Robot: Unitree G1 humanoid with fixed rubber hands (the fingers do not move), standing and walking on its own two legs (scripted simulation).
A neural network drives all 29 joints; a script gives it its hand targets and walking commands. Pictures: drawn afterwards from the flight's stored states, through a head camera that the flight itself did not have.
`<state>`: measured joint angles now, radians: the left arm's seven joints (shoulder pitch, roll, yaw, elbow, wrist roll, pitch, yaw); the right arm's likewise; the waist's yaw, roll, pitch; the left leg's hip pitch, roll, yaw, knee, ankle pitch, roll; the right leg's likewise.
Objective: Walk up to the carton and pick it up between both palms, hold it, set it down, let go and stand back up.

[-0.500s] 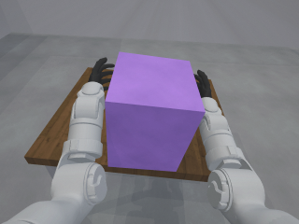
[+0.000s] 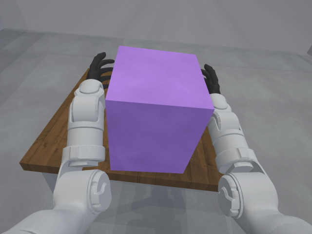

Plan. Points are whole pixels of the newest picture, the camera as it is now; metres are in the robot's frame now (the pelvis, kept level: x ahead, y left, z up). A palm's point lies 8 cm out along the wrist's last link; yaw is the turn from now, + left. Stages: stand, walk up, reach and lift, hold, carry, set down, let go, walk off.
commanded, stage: reach and lift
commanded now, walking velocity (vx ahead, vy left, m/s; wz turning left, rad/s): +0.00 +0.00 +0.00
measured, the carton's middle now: (152, 112) +0.37 +0.02 +0.15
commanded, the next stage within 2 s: hold in 0.68 s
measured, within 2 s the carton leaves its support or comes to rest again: neither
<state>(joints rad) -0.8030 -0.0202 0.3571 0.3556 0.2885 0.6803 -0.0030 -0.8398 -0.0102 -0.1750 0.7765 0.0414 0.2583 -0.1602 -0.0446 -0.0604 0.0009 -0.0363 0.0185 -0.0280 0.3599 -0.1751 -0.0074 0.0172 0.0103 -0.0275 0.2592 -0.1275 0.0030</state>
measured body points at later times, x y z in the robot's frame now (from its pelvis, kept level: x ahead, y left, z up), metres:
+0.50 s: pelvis +0.00 +0.00 +0.00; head -0.07 +0.03 +0.44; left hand +0.38 +0.16 +0.24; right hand +0.39 -0.13 +0.24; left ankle +0.03 +0.12 -0.75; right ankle +0.02 -0.12 -0.75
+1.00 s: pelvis +0.00 +0.00 +0.00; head -0.08 +0.01 +0.44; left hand +0.38 +0.16 +0.25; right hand +0.39 -0.14 +0.25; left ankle +0.03 +0.12 -0.75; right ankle +0.02 -0.12 -0.75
